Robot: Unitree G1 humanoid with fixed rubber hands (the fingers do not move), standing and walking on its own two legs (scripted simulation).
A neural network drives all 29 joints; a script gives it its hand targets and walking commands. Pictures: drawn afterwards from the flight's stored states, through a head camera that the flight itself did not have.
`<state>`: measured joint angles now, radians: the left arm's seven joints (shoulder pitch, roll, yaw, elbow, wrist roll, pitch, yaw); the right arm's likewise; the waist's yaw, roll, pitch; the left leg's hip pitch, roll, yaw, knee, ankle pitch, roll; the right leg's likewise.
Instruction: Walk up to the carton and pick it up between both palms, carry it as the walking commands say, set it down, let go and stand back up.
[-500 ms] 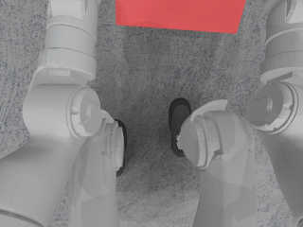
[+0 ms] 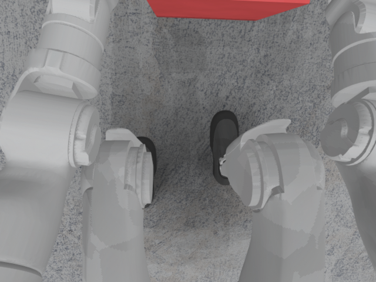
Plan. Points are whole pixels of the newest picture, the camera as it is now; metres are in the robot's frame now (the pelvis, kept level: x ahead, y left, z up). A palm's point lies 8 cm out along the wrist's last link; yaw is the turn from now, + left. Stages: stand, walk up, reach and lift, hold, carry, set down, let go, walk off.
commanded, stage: set down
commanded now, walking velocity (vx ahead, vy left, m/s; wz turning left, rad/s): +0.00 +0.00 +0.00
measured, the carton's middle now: out of the picture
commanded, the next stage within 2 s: let go in 1.58 s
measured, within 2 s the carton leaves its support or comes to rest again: neither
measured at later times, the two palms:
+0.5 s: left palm out of the picture +0.59 +0.08 -0.11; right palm out of the picture +0.53 -0.29 -0.12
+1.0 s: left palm out of the picture +0.60 +0.09 +0.04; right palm out of the picture +0.54 -0.30 +0.04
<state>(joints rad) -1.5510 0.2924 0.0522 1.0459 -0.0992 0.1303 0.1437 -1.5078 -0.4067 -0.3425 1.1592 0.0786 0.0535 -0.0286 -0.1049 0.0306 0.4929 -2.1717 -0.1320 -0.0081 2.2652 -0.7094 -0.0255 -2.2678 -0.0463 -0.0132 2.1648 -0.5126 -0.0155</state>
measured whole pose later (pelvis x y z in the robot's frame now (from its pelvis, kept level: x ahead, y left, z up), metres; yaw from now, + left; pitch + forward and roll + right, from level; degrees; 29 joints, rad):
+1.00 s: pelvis +0.01 -0.01 +0.14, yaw -1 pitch +47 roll +3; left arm -1.43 0.33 0.17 0.92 -0.07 0.27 0.11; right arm -1.36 -0.38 -0.33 0.92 0.07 0.22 -0.03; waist -0.10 0.03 0.07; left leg -1.97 -0.08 -0.01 1.73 -0.58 -0.02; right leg -2.07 0.01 0.01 1.65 -0.40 -0.02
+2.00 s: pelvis +0.07 -0.02 +0.35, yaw -3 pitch +37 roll +1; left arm -0.63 0.13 0.23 0.58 0.12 0.15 0.07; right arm -0.63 -0.24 -0.28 0.64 -0.07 0.13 0.10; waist -0.05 0.01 -0.03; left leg -1.11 -0.04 -0.04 0.78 -0.31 -0.02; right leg -1.20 0.02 0.02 0.74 -0.18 -0.02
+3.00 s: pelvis +0.12 -0.01 +0.40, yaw -4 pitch -5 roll -1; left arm 0.22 0.20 0.02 0.43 0.00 0.12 -0.05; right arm 0.23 -0.24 -0.02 0.39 -0.02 0.19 0.04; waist 0.01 0.02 0.10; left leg -0.05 -0.02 -0.05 0.47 -0.35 0.01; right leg -0.15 0.04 0.02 0.47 -0.24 -0.01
